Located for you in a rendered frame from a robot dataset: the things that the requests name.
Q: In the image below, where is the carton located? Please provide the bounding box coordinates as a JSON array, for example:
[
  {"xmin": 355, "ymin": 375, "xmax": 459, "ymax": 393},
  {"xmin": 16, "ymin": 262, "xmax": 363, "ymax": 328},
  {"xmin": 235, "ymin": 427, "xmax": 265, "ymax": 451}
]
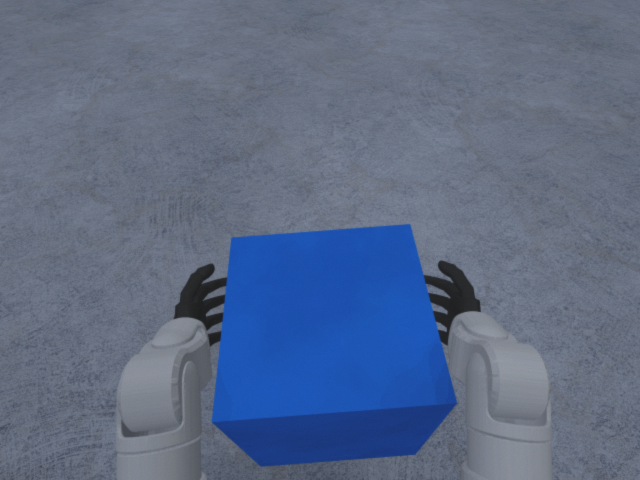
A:
[{"xmin": 212, "ymin": 224, "xmax": 457, "ymax": 467}]

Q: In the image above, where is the right robot forearm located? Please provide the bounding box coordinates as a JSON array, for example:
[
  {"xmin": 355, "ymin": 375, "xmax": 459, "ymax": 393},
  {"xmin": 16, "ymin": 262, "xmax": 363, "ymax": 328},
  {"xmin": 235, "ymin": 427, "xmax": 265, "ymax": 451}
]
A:
[{"xmin": 448, "ymin": 311, "xmax": 553, "ymax": 480}]

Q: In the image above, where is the robot left hand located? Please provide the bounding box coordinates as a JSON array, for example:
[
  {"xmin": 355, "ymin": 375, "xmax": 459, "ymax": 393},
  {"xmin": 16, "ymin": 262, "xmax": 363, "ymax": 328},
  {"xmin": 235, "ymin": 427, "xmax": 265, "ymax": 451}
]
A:
[{"xmin": 174, "ymin": 264, "xmax": 227, "ymax": 346}]

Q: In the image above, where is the robot right hand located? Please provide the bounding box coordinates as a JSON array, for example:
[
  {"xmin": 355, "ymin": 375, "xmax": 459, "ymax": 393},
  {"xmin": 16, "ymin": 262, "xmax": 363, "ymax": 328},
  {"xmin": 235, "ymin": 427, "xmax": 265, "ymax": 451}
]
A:
[{"xmin": 424, "ymin": 261, "xmax": 481, "ymax": 346}]

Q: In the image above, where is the left robot forearm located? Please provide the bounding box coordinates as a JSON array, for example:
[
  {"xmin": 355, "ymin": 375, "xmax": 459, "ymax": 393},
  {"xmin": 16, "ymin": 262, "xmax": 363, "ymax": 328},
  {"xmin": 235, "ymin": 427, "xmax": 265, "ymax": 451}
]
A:
[{"xmin": 116, "ymin": 317, "xmax": 212, "ymax": 480}]

